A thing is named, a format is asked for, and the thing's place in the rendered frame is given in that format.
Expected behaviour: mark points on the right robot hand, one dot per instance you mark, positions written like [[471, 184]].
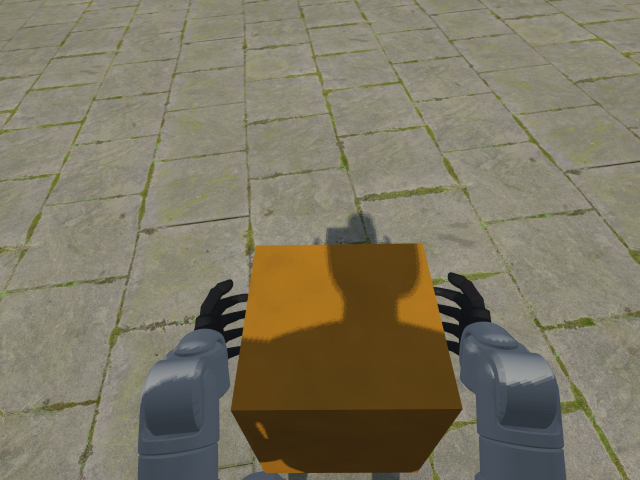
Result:
[[472, 308]]

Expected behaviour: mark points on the left robot hand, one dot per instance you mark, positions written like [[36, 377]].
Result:
[[212, 308]]

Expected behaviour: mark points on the right robot forearm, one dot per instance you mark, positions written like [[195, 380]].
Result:
[[518, 407]]

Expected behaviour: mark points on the left robot forearm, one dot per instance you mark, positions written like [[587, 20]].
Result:
[[179, 410]]

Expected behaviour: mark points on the carton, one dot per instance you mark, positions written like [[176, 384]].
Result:
[[343, 365]]

